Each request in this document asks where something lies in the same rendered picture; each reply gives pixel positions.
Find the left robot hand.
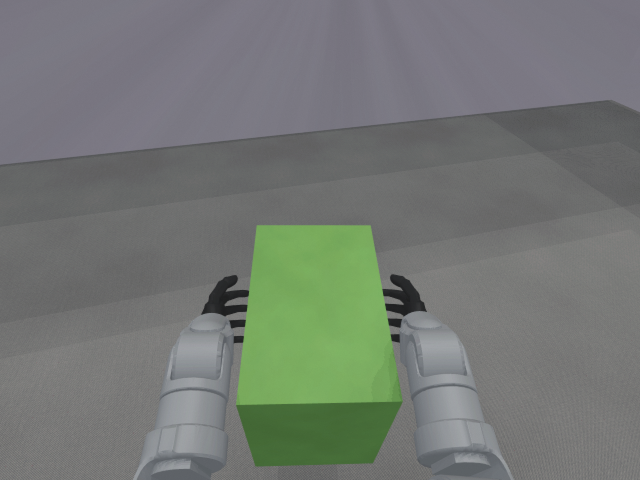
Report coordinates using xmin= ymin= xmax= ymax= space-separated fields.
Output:
xmin=201 ymin=275 xmax=249 ymax=343

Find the robot left forearm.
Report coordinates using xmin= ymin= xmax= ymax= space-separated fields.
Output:
xmin=133 ymin=313 xmax=234 ymax=480

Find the robot right forearm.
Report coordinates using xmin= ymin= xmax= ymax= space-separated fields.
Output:
xmin=399 ymin=311 xmax=514 ymax=480

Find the right robot hand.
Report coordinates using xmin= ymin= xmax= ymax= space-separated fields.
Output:
xmin=382 ymin=274 xmax=427 ymax=343

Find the carton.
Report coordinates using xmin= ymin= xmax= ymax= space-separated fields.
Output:
xmin=236 ymin=225 xmax=403 ymax=467

